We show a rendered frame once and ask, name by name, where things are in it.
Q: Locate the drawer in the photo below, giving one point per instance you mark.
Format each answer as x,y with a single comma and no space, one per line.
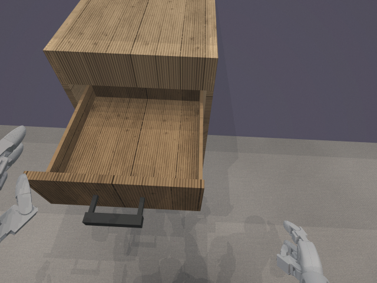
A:
123,143

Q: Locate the right robot hand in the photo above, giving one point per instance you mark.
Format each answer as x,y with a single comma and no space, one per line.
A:
296,260

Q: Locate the left robot hand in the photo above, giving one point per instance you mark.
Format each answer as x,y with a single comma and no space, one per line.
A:
16,216

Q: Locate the cabinet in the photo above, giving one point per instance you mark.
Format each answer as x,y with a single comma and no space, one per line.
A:
168,44

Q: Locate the handle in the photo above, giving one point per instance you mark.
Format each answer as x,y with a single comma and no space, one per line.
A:
113,219

